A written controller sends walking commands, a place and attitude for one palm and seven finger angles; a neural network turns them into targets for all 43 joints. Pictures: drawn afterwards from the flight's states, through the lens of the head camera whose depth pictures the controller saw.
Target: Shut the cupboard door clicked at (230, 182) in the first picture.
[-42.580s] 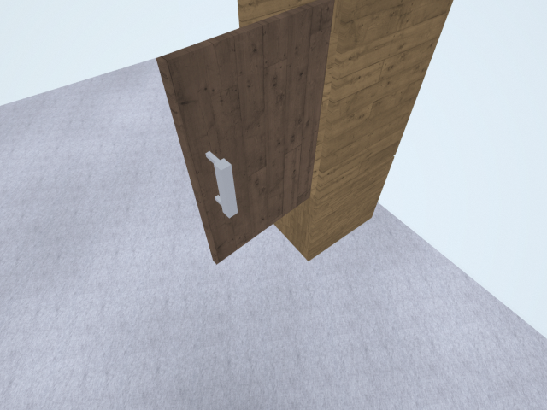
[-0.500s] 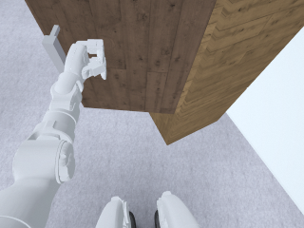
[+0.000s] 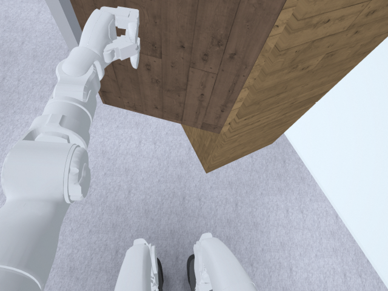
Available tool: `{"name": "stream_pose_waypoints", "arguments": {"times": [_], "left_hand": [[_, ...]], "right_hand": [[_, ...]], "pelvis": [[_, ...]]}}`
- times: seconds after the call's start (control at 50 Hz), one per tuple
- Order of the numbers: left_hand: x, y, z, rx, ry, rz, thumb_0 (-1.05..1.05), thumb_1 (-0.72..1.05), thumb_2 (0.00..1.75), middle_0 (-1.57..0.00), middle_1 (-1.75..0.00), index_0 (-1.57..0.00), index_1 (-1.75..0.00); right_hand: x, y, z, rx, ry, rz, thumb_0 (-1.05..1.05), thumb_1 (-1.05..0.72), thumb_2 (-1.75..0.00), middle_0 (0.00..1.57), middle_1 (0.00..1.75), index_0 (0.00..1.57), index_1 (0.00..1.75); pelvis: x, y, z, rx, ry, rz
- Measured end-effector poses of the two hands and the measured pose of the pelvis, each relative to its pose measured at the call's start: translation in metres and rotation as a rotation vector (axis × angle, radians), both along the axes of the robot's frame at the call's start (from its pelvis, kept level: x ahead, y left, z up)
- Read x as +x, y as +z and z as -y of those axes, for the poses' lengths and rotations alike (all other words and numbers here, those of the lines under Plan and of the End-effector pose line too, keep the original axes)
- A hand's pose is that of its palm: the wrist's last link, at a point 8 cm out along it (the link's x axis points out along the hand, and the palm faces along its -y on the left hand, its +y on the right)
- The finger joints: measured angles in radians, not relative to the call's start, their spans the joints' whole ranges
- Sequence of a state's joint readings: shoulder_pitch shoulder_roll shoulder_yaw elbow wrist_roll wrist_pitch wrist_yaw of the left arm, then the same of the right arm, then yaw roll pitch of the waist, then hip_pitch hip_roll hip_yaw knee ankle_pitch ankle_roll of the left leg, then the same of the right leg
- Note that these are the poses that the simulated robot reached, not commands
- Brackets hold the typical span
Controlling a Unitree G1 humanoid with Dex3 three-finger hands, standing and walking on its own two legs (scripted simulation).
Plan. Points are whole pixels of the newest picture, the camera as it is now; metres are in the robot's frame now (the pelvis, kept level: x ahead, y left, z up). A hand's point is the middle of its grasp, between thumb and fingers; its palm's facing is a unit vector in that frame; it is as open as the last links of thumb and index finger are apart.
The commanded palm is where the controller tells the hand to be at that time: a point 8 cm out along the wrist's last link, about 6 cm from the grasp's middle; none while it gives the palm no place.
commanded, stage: push the door shut along its arc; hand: left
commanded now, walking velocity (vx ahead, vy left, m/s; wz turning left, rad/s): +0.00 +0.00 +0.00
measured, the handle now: (77, 25) +0.61 +0.15 +0.09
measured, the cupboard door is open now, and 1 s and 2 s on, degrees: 51 40 40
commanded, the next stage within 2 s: pull the fist back off the door in 0.16 s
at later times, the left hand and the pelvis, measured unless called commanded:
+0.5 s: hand (154, 32) +0.59 +0.02 +0.09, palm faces +0.07 -1.00 +0.01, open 3.0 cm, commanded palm +0.56 +0.04 +0.10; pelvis +0.01 +0.00 -0.01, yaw -2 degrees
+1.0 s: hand (162, 73) +0.50 +0.01 +0.08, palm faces +0.01 -1.00 -0.03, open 3.1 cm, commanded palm +0.48 +0.06 +0.10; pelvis +0.03 -0.02 +0.04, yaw +1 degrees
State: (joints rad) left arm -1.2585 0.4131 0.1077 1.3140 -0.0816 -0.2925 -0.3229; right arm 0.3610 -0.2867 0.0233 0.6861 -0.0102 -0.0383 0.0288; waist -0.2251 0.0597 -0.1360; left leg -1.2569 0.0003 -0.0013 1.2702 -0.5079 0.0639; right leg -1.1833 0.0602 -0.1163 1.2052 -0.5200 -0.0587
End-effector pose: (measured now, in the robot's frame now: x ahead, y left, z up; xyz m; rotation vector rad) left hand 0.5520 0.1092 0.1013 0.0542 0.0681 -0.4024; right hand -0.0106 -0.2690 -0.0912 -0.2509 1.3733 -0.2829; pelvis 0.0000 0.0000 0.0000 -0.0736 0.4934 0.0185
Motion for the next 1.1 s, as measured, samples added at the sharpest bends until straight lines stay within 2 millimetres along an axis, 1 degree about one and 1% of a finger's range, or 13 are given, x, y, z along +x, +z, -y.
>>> {"name": "stream_pose_waypoints", "arguments": {"times": [0.28, 0.36, 0.42, 0.48, 0.56, 0.64, 0.72, 0.84, 0.88, 0.98, 1.02, 1.06, 1.1], "left_hand": [[0.023, 0.003, 0.019, 0.013, -0.039, -0.022, 0.01, 1.03, 1.04, -1.3, -1.5, -1.3, -1.5], [0.027, -0.002, 0.025, -0.102, 0.162, -0.049, 0.01, 0.96, 1.0, -1.3, -1.5, -1.32, -1.5], [0.025, -0.008, 0.032, -0.141, 0.339, -0.048, -0.01, 0.92, 0.97, -1.3, -1.5, -1.32, -1.5], [0.019, -0.01, 0.038, -0.089, 0.458, 0.01, -0.01, 0.9, 0.95, -1.3, -1.5, -1.31, -1.5], [0.01, -0.008, 0.049, 0.02, 0.452, 0.109, 0.0, 0.9, 0.92, -1.3, -1.5, -1.3, -1.5], [0.002, -0.011, 0.052, 0.044, 0.422, 0.055, 0.0, 0.9, 0.91, -1.3, -1.5, -1.3, -1.5], [-0.008, -0.007, 0.045, -0.007, 0.454, -0.004, 0.01, 0.9, 0.9, -1.3, -1.5, -1.3, -1.5], [-0.029, 0.012, 0.039, -0.019, 0.437, 0.111, 0.01, 0.9, 0.9, -1.3, -1.5, -1.3, -1.5], [-0.038, 0.009, 0.042, 0.002, 0.41, 0.116, 0.01, 0.9, 0.9, -1.3, -1.5, -1.3, -1.5], [-0.064, -0.015, 0.048, 0.0, 0.404, 0.026, 0.01, 0.9, 0.9, -1.3, -1.5, -1.3, -1.5], [-0.074, -0.021, 0.048, -0.024, 0.425, 0.016, 0.01, 0.9, 0.9, -1.3, -1.5, -1.3, -1.5], [-0.082, -0.02, 0.047, -0.044, 0.443, 0.046, 0.01, 0.9, 0.9, -1.3, -1.5, -1.3, -1.5], [-0.087, -0.013, 0.046, -0.047, 0.444, 0.103, 0.02, 0.9, 0.9, -1.3, -1.5, -1.3, -1.5]], "right_hand": [[-0.03, -0.008, -0.015, 0.004, -0.041, -0.066, 0.01, -0.9, -0.9, 0.2, 0.3, 0.2, 0.3], [-0.038, -0.007, -0.022, 0.031, -0.029, -0.083, 0.01, -0.9, -0.9, 0.2, 0.3, 0.2, 0.3], [-0.041, -0.006, -0.029, 0.077, -0.019, -0.095, 0.01, -0.9, -0.9, 0.2, 0.3, 0.2, 0.29], [-0.042, -0.007, -0.037, 0.13, -0.015, -0.099, 0.01, -0.9, -0.9, 0.2, 0.3, 0.2, 0.29], [-0.045, -0.009, -0.044, 0.186, -0.049, -0.108, 0.01, -0.9, -0.9, 0.2, 0.3, 0.2, 0.3], [-0.043, -0.004, -0.045, 0.214, -0.085, -0.115, 0.01, -0.9, -0.9, 0.2, 0.3, 0.2, 0.3], [-0.033, 0.007, -0.038, 0.213, -0.083, -0.094, 0.01, -0.9, -0.9, 0.2, 0.3, 0.2, 0.3], [-0.004, 0.016, -0.015, 0.196, -0.023, -0.049, 0.01, -0.9, -0.9, 0.2, 0.3, 0.2, 0.3], [0.007, 0.016, -0.006, 0.186, -0.003, -0.036, 0.01, -0.9, -0.9, 0.2, 0.3, 0.2, 0.29], [0.041, 0.016, 0.013, 0.153, 0.036, 0.02, 0.01, -0.91, -0.9, 0.2, 0.3, 0.2, 0.29], [0.055, 0.016, 0.017, 0.142, 0.05, 0.056, 0.01, -0.91, -0.9, 0.2, 0.3, 0.2, 0.29], [0.068, 0.015, 0.019, 0.135, 0.064, 0.093, 0.01, -0.91, -0.9, 0.2, 0.3, 0.2, 0.29], [0.079, 0.013, 0.02, 0.135, 0.077, 0.125, 0.01, -0.91, -0.9, 0.2, 0.3, 0.2, 0.29]], "pelvis": [[-0.002, -0.01, -0.002, -0.008, -0.004, -0.037], [0.0, -0.012, -0.003, -0.009, -0.01, -0.057], [0.002, -0.01, -0.003, -0.003, -0.017, -0.062], [0.006, -0.008, -0.003, 0.004, -0.028, -0.066], [0.01, -0.003, -0.001, 0.016, -0.038, -0.05], [0.016, 0.008, 0.003, 0.03, -0.042, -0.016], [0.023, 0.022, 0.008, 0.042, -0.045, 0.016], [0.031, 0.033, 0.016, 0.054, -0.035, 0.05], [0.033, 0.034, 0.018, 0.057, -0.028, 0.059], [0.032, 0.036, 0.022, 0.064, -0.021, 0.081], [0.032, 0.037, 0.023, 0.067, -0.022, 0.089], [0.03, 0.037, 0.024, 0.072, -0.024, 0.096], [0.029, 0.037, 0.026, 0.076, -0.024, 0.101]]}}
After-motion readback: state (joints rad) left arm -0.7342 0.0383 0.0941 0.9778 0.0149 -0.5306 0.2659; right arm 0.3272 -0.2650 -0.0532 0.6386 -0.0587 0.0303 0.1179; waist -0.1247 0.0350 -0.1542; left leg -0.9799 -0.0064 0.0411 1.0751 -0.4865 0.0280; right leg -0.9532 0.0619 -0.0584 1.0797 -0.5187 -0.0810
